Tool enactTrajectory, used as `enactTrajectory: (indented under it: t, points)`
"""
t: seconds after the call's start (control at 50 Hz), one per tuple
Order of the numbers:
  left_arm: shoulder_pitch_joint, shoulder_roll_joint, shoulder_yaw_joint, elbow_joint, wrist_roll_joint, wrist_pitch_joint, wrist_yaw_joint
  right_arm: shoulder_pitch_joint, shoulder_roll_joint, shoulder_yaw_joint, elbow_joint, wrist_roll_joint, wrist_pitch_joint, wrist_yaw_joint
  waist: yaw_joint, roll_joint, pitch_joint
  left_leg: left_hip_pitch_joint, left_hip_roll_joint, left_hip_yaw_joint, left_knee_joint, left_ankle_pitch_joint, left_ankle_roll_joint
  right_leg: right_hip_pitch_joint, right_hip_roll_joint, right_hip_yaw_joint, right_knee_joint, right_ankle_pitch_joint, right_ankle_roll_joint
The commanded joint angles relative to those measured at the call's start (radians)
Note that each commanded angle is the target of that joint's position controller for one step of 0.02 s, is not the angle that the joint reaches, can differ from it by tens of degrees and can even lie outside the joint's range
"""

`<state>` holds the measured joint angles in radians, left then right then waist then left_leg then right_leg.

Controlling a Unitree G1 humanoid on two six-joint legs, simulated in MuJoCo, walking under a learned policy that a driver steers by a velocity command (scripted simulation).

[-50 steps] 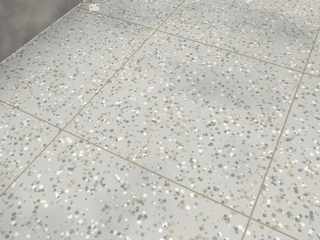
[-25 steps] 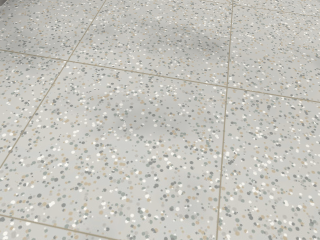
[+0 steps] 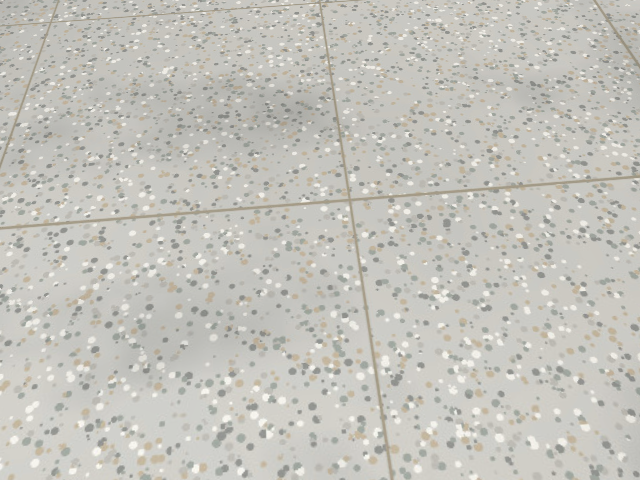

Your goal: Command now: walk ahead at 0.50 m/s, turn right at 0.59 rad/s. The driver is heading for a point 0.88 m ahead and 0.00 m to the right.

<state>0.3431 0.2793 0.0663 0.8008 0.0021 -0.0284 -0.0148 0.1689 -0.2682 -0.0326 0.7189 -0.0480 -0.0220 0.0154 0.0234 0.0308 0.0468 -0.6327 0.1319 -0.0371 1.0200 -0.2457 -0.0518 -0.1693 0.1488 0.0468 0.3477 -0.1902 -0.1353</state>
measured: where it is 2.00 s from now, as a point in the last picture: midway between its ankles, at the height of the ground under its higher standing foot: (396, 322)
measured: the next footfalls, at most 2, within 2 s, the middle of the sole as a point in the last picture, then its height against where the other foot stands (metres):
left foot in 0.26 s outside the picture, level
right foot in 0.78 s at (413, 432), level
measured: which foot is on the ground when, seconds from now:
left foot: up 0.00-0.24, down 0.26-0.80, up 0.82-1.00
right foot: down 0.00-0.28, up 0.30-0.76, down 0.78-1.00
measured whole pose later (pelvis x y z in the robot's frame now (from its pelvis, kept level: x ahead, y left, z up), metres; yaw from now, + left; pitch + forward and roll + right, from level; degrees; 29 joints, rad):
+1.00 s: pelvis +0.53 -0.06 +0.00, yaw -11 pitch +0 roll +0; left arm 0.32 0.24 0.03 0.89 0.01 -0.07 -0.01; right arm 0.27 -0.27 -0.04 0.88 -0.03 -0.03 0.03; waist 0.00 0.04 0.03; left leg -0.49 0.07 0.00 1.04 -0.27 0.04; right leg -0.16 0.07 -0.08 0.32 -0.17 -0.10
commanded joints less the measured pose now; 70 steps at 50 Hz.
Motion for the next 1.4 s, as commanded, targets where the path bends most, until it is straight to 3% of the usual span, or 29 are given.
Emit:
enactTrajectory:
  t: [0.02, 0.16, 0.24, 0.26, 0.28, 0.3, 0.32, 0.34, 0.38, 0.48, 0.6, 0.68, 0.74, 0.78, 0.8, 0.82, 0.84, 0.86, 0.88, 0.92, 1.08, 1.2, 1.26, 1.3, 1.32, 1.34, 1.36, 1.38, 1.4]
  points:
    - [0.030, 0.147, 0.037, -0.056, -0.002, -0.021, 0.004, -0.039, -0.073, -0.018, -0.066, 0.001, 0.002, 0.001, 0.001, -0.078, -0.014, -0.044, -0.021, 0.027, -0.117, 0.119, -0.015, 0.016, -0.245, 0.250, -0.146, 0.244, -0.123]
    - [0.128, 0.168, 0.042, -0.038, 0.010, -0.020, 0.019, -0.221, -0.075, -0.003, -0.128, 0.016, -0.023, 0.013, 0.067, -0.096, -0.012, -0.016, -0.094, 0.025, -0.379, 0.200, 0.010, 0.156, -0.269, 0.305, -0.047, 0.399, -0.093]
    - [0.074, 0.177, 0.036, -0.035, 0.012, -0.030, 0.024, -0.022, -0.117, -0.023, -0.069, 0.015, -0.040, -0.002, -0.034, -0.102, -0.065, 0.342, -0.159, 0.054, -0.509, 0.105, 0.081, 0.110, -0.263, 0.293, 0.108, 0.611, -0.022]
    - [0.072, 0.162, 0.029, -0.028, 0.008, -0.035, 0.018, 0.102, -0.144, -0.035, -0.035, 0.008, -0.052, -0.014, -0.097, -0.055, -0.135, 0.517, -0.132, 0.037, -0.560, 0.115, 0.111, 0.069, -0.203, 0.236, 0.291, 0.609, 0.001]
    - [0.083, 0.097, 0.009, -0.054, 0.005, -0.043, 0.014, 0.263, -0.210, -0.049, -0.028, -0.010, -0.059, -0.031, -0.153, 0.043, -0.278, 0.733, 0.092, -0.210, -0.588, -0.076, 0.166, -0.053, -0.148, 0.171, 0.573, 0.338, 0.026]
    - [0.222, 0.047, 0.003, -0.063, -0.016, -0.039, 0.012, 0.269, -0.304, -0.075, -0.005, -0.012, -0.048, -0.028, -0.070, 0.301, -0.334, 0.889, 0.293, -0.697, -0.730, -0.142, 0.289, -0.341, 0.023, 0.073, 0.819, -0.316, 0.063]
    - [0.175, 0.119, 0.008, -0.032, 0.021, -0.028, 0.020, 0.201, -0.208, -0.060, -0.013, 0.015, -0.038, -0.017, -0.053, 0.109, -0.208, 0.782, 0.267, -0.721, -0.759, -0.249, 0.282, -0.436, -0.056, 0.111, 0.893, -0.285, 0.051]
    - [0.091, 0.121, 0.010, -0.039, 0.024, -0.027, 0.011, 0.132, -0.138, -0.044, -0.022, 0.024, -0.038, -0.012, -0.047, 0.016, -0.099, 0.660, 0.222, -0.556, -0.766, -0.212, 0.268, -0.430, -0.087, 0.108, 0.879, -0.197, 0.053]
    - [0.020, 0.098, 0.002, -0.053, 0.029, -0.021, -0.003, 0.101, -0.091, -0.029, -0.001, 0.020, -0.046, -0.011, -0.028, 0.024, -0.037, 0.548, 0.129, -0.339, -0.795, 0.015, 0.232, -0.399, -0.137, 0.084, 0.800, -0.138, 0.063]
    - [-0.026, 0.070, -0.011, -0.057, 0.043, 0.001, -0.021, 0.170, -0.103, -0.031, 0.067, 0.040, -0.082, -0.001, -0.008, 0.065, -0.036, 0.530, 0.080, -0.165, -0.849, 0.276, 0.246, -0.420, -0.165, 0.030, 0.712, -0.073, 0.098]
    - [-0.282, 0.020, -0.046, -0.125, 0.034, -0.008, -0.033, 0.249, -0.103, -0.031, 0.129, 0.043, -0.073, 0.003, -0.063, 0.056, 0.012, 0.542, 0.028, -0.037, -0.887, 0.373, 0.232, -0.434, -0.210, -0.079, 0.391, 0.121, 0.128]
    - [-0.357, 0.034, -0.048, -0.143, 0.028, -0.013, -0.027, 0.303, -0.125, -0.035, 0.167, 0.038, -0.067, -0.002, -0.080, 0.057, 0.019, 0.604, 0.068, -0.033, -0.846, 0.450, 0.222, -0.370, -0.189, -0.106, 0.264, 0.124, 0.099]
    - [-0.310, 0.056, -0.039, -0.130, 0.033, -0.020, -0.015, 0.289, -0.141, -0.038, 0.184, 0.034, -0.058, -0.010, -0.041, 0.054, 0.002, 0.660, 0.093, -0.025, -0.739, 0.647, 0.204, -0.267, -0.152, -0.117, 0.199, 0.033, 0.054]
    - [-0.059, 0.096, -0.015, -0.041, 0.050, -0.038, 0.002, 0.281, -0.131, -0.032, 0.189, 0.040, -0.050, -0.013, 0.066, 0.004, -0.137, 0.584, 0.029, 0.038, -0.433, 0.728, 0.169, 0.071, -0.130, -0.111, 0.113, 0.044, 0.003]
    - [0.124, 0.175, 0.007, -0.013, 0.070, -0.044, 0.015, 0.267, -0.090, -0.018, 0.148, 0.041, -0.052, -0.013, 0.134, -0.109, -0.269, 0.394, -0.023, 0.081, -0.134, 0.397, 0.147, 0.316, -0.366, 0.146, 0.090, -0.061, -0.053]
    - [0.135, 0.259, 0.030, -0.003, 0.058, -0.033, 0.018, 0.379, -0.008, -0.005, 0.133, 0.058, -0.050, -0.009, 0.070, -0.329, -0.349, 0.073, -0.203, 0.095, 0.172, -0.283, 0.118, 0.492, -0.591, 0.601, -0.038, -0.122, -0.176]
    - [0.071, 0.187, 0.020, -0.008, 0.018, -0.024, 0.014, 0.294, -0.123, -0.032, 0.147, 0.028, -0.040, -0.017, 0.069, -0.141, -0.235, -0.018, -0.144, -0.015, 0.226, -0.249, 0.132, 0.396, -0.536, 0.574, -0.069, -0.173, -0.151]
    - [-0.016, 0.132, 0.004, -0.015, 0.013, -0.026, 0.012, 0.230, -0.110, -0.033, 0.128, 0.031, -0.045, -0.009, 0.032, -0.112, -0.111, -0.028, -0.104, -0.019, 0.198, -0.155, 0.137, 0.268, -0.492, 0.423, -0.089, -0.117, -0.127]
    - [-0.057, 0.089, -0.007, -0.012, 0.017, -0.034, 0.007, 0.205, -0.085, -0.027, 0.127, 0.035, -0.047, -0.004, 0.007, -0.085, -0.060, 0.010, -0.073, -0.013, 0.145, -0.097, 0.132, 0.169, -0.444, 0.323, -0.124, -0.007, -0.102]
    - [-0.078, 0.055, -0.017, 0.006, 0.014, -0.048, 0.010, 0.226, -0.061, -0.022, 0.146, 0.018, -0.026, 0.005, -0.040, -0.113, -0.035, 0.100, -0.044, 0.001, 0.077, -0.057, 0.108, 0.059, -0.372, 0.190, -0.169, 0.105, -0.062]
    - [0.059, 0.069, -0.011, 0.102, 0.002, -0.066, 0.009, -0.017, -0.035, -0.014, 0.082, 0.015, -0.005, 0.024, -0.015, -0.079, 0.033, -0.039, -0.016, 0.059, -0.151, 0.167, 0.051, 0.091, -0.321, 0.047, -0.248, 0.267, -0.068]
    - [0.148, 0.081, -0.012, 0.165, 0.013, -0.063, 0.017, -0.188, -0.023, 0.003, 0.032, 0.023, -0.014, 0.021, 0.030, -0.088, 0.054, -0.009, -0.063, 0.108, -0.379, 0.242, 0.082, 0.210, -0.337, -0.010, -0.218, 0.409, -0.056]
    - [0.146, 0.071, -0.017, 0.192, 0.021, -0.058, 0.028, -0.183, -0.022, 0.003, 0.031, 0.019, -0.026, 0.014, 0.011, -0.085, 0.061, 0.067, -0.102, 0.124, -0.450, 0.176, 0.126, 0.263, -0.354, -0.045, -0.125, 0.664, -0.034]
    - [0.117, 0.085, -0.015, 0.200, 0.021, -0.056, 0.035, -0.018, -0.041, -0.008, 0.092, 0.012, -0.044, -0.001, -0.054, -0.104, -0.024, 0.259, -0.169, 0.139, -0.498, 0.151, 0.160, 0.277, -0.333, -0.057, 0.072, 0.937, 0.002]
    - [0.099, 0.089, -0.017, 0.201, 0.009, -0.053, 0.036, 0.131, -0.058, -0.017, 0.146, 0.001, -0.059, -0.010, -0.119, -0.081, -0.098, 0.446, -0.168, 0.136, -0.589, 0.288, 0.182, 0.224, -0.293, -0.085, 0.249, 0.879, 0.029]
    - [0.105, 0.065, -0.027, 0.176, -0.007, -0.059, 0.038, 0.276, -0.129, -0.035, 0.184, -0.020, -0.070, -0.022, -0.156, -0.022, -0.215, 0.723, 0.003, -0.009, -0.530, 0.610, 0.220, 0.028, -0.246, -0.103, 0.492, 0.535, 0.055]
    - [0.283, -0.045, -0.049, 0.189, -0.050, -0.053, 0.035, 0.305, -0.224, -0.058, 0.192, -0.011, -0.061, -0.020, -0.088, 0.224, -0.397, 1.019, 0.341, -0.401, -0.494, 1.099, 0.432, -0.263, -0.057, -0.129, 0.893, -0.381, 0.096]
    - [0.227, 0.070, -0.015, 0.213, -0.018, -0.038, 0.048, 0.299, -0.184, -0.057, 0.187, 0.053, -0.050, -0.012, -0.106, 0.044, -0.428, 0.935, 0.298, -0.403, -0.527, 1.162, 0.439, -0.269, -0.064, 0.034, 0.969, -0.393, 0.094]
    - [0.136, 0.051, -0.016, 0.183, -0.012, -0.037, 0.046, 0.175, -0.138, -0.041, 0.174, 0.057, -0.049, -0.015, -0.065, 0.051, -0.275, 0.801, 0.260, -0.281, -0.583, 1.078, 0.407, -0.314, -0.108, 0.048, 0.951, -0.331, 0.095]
